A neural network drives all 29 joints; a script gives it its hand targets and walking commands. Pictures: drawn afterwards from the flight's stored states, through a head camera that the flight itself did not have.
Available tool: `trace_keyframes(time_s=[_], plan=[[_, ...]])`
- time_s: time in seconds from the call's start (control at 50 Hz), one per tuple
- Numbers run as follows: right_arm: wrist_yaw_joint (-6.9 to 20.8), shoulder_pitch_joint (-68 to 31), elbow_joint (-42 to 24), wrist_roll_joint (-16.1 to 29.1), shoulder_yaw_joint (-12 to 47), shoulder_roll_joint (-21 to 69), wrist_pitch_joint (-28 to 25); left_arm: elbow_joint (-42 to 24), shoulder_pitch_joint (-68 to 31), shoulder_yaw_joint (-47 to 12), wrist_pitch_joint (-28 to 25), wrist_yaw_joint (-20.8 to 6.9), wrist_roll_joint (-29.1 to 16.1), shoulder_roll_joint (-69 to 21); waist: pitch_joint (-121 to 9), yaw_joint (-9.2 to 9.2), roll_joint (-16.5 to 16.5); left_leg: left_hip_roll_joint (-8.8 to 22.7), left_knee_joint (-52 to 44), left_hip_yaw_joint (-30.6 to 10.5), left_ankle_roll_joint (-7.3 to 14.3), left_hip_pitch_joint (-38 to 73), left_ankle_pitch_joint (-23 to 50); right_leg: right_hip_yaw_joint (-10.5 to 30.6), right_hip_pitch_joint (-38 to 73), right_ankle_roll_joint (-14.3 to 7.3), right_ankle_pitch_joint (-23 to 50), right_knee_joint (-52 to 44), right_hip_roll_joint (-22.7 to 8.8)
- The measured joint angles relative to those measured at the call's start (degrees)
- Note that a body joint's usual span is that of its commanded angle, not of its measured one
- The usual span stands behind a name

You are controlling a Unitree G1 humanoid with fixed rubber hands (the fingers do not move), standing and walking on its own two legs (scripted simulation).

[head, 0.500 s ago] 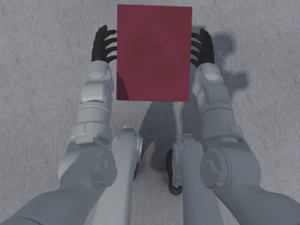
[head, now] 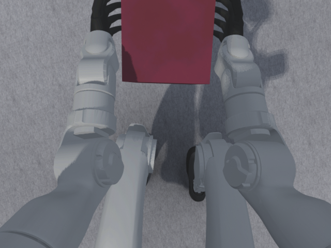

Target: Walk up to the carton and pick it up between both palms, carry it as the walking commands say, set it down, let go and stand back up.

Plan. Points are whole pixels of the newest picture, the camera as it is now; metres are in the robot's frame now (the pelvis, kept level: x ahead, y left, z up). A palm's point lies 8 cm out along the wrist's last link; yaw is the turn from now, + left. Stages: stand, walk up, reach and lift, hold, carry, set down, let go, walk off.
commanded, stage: set down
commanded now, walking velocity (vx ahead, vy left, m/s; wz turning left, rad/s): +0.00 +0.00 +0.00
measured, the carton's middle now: (166, 38) +0.53 +0.06 -0.20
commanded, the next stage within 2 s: none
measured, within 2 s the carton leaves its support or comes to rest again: rests again in 1.48 s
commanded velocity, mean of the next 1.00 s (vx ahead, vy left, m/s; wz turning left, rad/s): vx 0.00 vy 0.00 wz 0.00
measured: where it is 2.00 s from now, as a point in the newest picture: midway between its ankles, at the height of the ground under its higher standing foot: (169, 176)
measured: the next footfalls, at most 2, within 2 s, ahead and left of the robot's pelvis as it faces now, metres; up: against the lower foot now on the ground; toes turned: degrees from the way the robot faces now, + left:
none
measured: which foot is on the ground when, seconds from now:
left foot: down 0.00-1.00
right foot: down 0.00-1.00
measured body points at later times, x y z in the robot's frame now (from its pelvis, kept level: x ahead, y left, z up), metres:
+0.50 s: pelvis +0.00 +0.00 -0.05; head +0.36 +0.04 +0.21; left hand +0.54 +0.20 -0.20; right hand +0.56 -0.06 -0.21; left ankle +0.12 +0.11 -0.41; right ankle +0.09 -0.10 -0.41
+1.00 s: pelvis +0.00 +0.00 -0.07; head +0.35 +0.03 +0.20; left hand +0.54 +0.20 -0.22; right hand +0.55 -0.06 -0.23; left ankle +0.12 +0.11 -0.41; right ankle +0.09 -0.10 -0.41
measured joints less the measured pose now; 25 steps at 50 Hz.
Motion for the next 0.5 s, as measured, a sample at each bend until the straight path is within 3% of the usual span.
trace_keyframes(time_s=[0.28,0.5], plan=[[-0.6,-5.0,0.6,2.2,1.5,-2.5,0.1,0.9,-5.4,-1.6,0.6,0.4,-1.6,2.5,5.7,0.11,-0.1,-0.1,6.0,0.3,0.3,-5.0,-0.6,-0.4,-4.7,0.4,-1.1,6.2,0.0],[-1.5,-7.1,1.7,5.5,4.1,-4.8,-0.4,3.6,-8.9,-5.7,0.5,1.1,-5.5,5.6,9.6,0.55,0.0,-0.3,10.7,0.5,0.4,-7.4,-1.6,-0.7,-6.7,0.5,-2.5,10.8,0.0]])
